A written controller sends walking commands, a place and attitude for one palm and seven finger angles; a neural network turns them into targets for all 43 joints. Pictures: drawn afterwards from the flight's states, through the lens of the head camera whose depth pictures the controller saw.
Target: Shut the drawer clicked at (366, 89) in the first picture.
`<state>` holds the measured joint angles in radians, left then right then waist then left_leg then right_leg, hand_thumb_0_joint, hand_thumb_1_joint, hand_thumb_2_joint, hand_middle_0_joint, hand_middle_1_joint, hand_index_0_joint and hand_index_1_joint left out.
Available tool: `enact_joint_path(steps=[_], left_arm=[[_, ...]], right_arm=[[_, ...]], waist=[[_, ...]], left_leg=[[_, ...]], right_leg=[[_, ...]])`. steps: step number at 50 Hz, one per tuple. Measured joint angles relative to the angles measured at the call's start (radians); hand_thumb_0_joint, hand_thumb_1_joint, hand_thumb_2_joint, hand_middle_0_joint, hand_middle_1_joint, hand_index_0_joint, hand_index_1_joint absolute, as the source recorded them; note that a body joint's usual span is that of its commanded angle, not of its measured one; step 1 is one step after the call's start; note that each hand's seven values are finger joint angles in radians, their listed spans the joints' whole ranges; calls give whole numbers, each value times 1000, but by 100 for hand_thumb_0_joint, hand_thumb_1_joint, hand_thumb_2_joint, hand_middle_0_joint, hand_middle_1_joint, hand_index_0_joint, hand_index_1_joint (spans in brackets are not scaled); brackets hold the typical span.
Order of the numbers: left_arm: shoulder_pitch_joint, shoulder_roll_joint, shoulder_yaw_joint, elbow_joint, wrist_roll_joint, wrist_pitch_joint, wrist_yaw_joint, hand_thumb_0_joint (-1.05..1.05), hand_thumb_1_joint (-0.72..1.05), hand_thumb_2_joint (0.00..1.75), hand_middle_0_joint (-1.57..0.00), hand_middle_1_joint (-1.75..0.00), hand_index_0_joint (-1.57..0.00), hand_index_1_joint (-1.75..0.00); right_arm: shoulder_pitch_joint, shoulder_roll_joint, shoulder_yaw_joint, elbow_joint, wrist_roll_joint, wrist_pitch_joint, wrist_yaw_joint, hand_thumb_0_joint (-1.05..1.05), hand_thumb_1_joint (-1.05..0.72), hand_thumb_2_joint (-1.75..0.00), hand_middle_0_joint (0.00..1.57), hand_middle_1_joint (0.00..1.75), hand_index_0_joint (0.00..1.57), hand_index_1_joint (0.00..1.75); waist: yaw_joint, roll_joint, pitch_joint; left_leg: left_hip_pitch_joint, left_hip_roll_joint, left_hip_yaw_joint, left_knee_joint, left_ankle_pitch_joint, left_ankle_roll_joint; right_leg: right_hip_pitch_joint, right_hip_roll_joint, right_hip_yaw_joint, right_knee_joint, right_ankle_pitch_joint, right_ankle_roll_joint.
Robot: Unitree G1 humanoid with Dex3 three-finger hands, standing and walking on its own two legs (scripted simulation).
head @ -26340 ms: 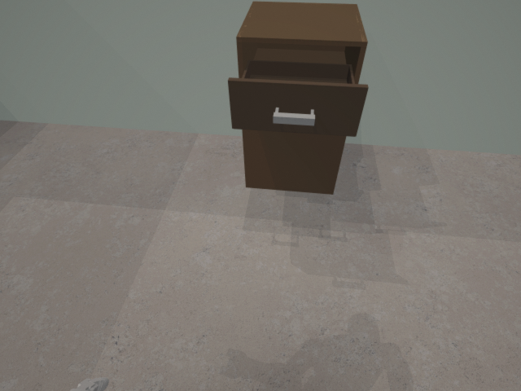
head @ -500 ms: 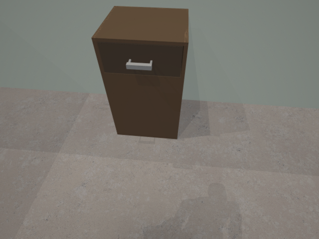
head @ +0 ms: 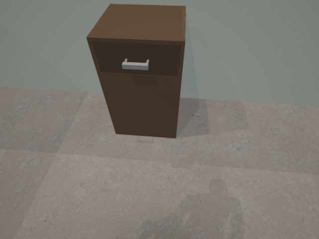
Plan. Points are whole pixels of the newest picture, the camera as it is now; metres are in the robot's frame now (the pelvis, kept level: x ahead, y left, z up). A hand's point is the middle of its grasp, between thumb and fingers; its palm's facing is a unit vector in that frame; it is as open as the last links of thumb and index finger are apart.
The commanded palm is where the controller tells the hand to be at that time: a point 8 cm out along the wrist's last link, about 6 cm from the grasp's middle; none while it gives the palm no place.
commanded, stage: look to check the result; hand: left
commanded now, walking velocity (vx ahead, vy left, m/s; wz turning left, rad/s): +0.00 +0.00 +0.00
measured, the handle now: (136, 63) +0.92 +0.18 -0.09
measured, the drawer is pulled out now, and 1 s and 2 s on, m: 0.00 0.00 0.00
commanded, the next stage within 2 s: stand and wait in 0.28 s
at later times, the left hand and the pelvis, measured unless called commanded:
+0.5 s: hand out of the picture +0.08 +0.22 -0.16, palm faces +0.00 -0.95 -0.31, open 7.3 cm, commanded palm none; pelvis +0.01 -0.01 +0.00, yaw +0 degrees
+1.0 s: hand out of the picture +0.09 +0.22 -0.15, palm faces -0.01 -0.95 -0.32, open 7.3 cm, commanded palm none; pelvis +0.02 -0.01 +0.00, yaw +0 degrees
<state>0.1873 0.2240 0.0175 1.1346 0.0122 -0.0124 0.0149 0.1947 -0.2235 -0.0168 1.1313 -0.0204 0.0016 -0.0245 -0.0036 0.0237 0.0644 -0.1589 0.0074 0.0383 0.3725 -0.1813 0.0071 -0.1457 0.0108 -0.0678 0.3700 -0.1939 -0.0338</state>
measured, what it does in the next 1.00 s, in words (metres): stands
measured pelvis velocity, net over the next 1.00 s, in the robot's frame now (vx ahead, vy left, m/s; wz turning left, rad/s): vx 0.02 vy -0.01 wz -0.01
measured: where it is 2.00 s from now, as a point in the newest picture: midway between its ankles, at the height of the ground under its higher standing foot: outside the picture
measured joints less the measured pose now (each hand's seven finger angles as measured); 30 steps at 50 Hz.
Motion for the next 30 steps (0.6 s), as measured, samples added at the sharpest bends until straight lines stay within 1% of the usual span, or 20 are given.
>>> enact_joint_path(steps=[16,30], left_arm=[[-41,34,1,-1,-1,-6,-5,0,91,90,-20,-30,-21,-30],[-69,58,2,-7,-1,-10,-7,0,91,90,-20,-30,-21,-30]], right_arm=[[-40,-50,0,2,0,-1,3,0,-91,-90,21,30,20,30],[-58,-73,3,0,0,-2,6,0,-91,-89,21,30,20,30]], waist=[[0,0,-3],[-3,1,-6]], left_leg=[[26,10,-5,-27,2,-12],[43,15,-4,-48,4,-19]], right_leg=[[28,11,-4,-30,2,-10],[45,18,-3,-53,5,-14]])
